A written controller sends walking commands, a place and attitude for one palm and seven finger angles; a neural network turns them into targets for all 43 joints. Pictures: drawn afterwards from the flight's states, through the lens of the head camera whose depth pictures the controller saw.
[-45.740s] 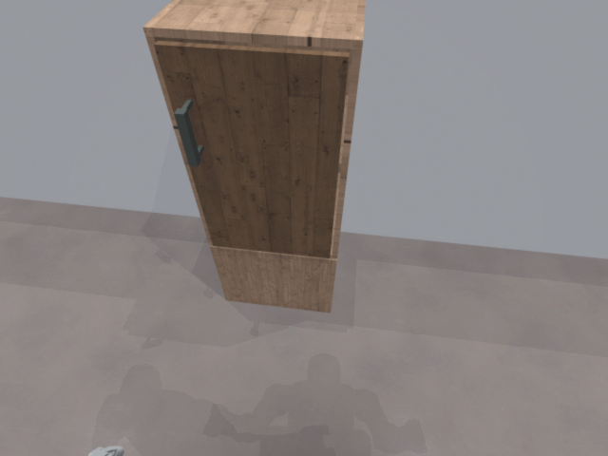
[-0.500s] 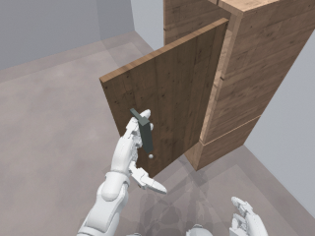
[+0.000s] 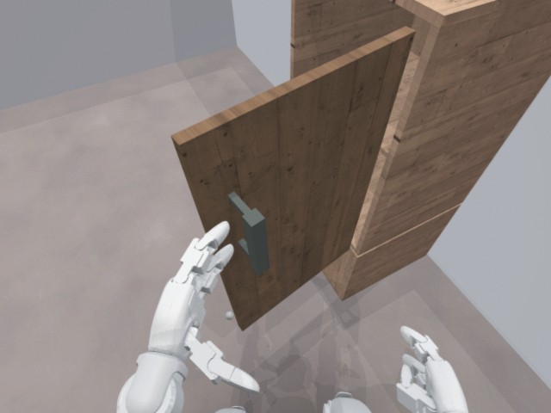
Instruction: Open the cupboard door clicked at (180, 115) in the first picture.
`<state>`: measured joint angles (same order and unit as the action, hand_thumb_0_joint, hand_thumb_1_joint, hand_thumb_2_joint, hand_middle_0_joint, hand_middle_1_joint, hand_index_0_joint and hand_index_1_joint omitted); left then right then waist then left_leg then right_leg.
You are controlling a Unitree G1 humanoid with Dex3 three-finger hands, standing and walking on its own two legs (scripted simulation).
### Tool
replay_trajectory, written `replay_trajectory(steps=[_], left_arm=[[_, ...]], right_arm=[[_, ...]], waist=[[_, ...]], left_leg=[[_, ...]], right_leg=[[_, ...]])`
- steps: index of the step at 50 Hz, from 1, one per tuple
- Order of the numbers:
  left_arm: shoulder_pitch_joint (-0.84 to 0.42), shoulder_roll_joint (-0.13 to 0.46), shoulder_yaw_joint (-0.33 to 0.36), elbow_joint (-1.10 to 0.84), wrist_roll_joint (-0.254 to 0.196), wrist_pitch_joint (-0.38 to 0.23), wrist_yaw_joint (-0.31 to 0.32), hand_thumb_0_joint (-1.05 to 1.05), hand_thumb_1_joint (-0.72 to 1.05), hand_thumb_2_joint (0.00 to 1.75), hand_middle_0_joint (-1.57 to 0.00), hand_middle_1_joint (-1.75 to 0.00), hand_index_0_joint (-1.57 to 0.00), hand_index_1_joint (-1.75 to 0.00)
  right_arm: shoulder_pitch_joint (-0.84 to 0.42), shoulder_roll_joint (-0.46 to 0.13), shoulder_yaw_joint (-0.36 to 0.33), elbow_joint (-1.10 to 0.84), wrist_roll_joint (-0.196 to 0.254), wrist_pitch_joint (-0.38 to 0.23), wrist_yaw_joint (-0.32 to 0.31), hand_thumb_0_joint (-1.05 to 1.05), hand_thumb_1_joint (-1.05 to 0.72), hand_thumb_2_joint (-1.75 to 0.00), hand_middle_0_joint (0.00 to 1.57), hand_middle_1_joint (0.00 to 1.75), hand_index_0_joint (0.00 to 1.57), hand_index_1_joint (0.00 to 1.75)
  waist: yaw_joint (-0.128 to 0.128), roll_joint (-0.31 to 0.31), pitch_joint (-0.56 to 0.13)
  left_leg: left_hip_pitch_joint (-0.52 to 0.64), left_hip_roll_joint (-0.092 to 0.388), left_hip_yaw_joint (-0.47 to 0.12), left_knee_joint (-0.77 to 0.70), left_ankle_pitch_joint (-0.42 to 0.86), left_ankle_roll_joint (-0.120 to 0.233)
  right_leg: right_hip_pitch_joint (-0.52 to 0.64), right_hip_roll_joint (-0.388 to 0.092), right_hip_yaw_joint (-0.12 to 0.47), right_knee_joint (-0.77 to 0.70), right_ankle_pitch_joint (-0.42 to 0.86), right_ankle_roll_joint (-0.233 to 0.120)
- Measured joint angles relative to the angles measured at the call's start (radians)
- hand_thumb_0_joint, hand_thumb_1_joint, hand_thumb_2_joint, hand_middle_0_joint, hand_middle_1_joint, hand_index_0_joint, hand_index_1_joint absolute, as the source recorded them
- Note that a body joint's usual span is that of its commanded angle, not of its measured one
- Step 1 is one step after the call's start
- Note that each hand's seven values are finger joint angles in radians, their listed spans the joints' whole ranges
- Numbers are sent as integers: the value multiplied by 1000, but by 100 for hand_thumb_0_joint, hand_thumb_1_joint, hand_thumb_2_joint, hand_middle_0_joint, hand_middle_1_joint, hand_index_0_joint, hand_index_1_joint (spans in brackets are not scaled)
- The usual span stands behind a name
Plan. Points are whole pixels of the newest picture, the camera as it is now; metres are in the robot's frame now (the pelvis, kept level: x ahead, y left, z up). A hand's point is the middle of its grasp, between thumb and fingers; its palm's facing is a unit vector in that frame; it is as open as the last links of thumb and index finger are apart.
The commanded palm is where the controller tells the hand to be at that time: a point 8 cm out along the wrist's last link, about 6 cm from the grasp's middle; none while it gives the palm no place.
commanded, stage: slide the hand sideways off the handle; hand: left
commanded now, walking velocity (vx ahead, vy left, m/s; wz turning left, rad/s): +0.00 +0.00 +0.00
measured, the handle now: (248, 234) +0.34 +0.06 +0.08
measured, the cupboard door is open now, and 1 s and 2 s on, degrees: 100 100 100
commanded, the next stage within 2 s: draw the hand back to the body in 0.42 s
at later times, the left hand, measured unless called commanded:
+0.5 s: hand (191, 348) +0.19 +0.11 +0.07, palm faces -0.13 -0.99 -0.03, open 16.3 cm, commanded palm +0.18 +0.16 +0.08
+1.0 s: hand (125, 337) +0.19 +0.17 +0.12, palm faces -0.09 -0.99 -0.08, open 16.3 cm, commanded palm +0.16 +0.23 +0.14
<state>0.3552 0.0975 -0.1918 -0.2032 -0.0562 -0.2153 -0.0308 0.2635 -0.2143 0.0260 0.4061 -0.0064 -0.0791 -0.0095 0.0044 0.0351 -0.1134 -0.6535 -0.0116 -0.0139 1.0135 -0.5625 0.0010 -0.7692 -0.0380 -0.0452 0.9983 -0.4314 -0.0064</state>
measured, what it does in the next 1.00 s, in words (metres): stands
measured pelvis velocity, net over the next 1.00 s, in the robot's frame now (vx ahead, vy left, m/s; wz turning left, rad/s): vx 0.00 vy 0.01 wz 0.00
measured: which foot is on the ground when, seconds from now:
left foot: down 0.00-1.00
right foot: down 0.00-1.00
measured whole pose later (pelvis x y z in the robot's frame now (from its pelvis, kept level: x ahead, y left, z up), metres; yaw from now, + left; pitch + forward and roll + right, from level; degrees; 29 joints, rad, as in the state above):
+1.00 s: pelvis +0.00 +0.01 +0.01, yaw +0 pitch +7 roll -2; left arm 0.54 0.26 0.09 -0.41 -0.25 -0.11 -0.22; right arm 0.30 -0.24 0.05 0.42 0.04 -0.15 -0.06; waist 0.02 0.06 -0.13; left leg -0.54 0.00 -0.03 0.97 -0.55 0.01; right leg -0.63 -0.02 -0.06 0.91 -0.40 0.01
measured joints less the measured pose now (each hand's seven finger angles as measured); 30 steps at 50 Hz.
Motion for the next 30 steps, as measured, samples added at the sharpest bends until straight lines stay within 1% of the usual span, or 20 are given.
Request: replay_trajectory(steps=[8,12,21,27,30], left_arm=[[99,24,35,-75,-30,-15,-44,-1,-50,30,-15,-30,-16,-31],[118,42,56,-87,-42,-20,-62,-1,-50,30,-15,-30,-15,-30],[156,72,115,-110,-86,-23,-101,-1,-50,30,-15,-30,-15,-30],[147,75,111,-114,-94,-21,-113,-1,-50,30,-15,-30,-15,-30],[137,83,114,-122,-92,-6,-112,-1,-50,30,-15,-30,-15,-30]], right_arm=[[15,-8,-2,-21,5,-12,-4,1,-90,-90,20,30,21,30],[18,-13,-3,-24,7,-17,-9,1,-90,-90,20,30,21,30],[33,-18,-4,-24,18,-25,-22,1,-90,-90,20,30,21,30],[36,-24,-2,-25,20,-39,-28,1,-90,-90,20,30,21,30],[36,-22,0,-26,22,-39,-30,1,-90,-90,20,30,21,30]], waist=[[1,4,-9],[0,4,-9],[-4,5,-16],[-7,8,-14],[-7,7,-13]], left_leg=[[-18,2,-7,29,-14,-1],[-34,4,-9,50,-20,-2],[-52,8,-13,76,-27,-2],[-63,7,-14,89,-27,1],[-62,8,-10,90,-26,3]], right_leg=[[-14,1,-6,23,-12,-1],[-27,2,-9,38,-15,-2],[-41,7,-12,53,-14,-2],[-48,5,-13,57,-10,1],[-47,7,-10,57,-8,2]])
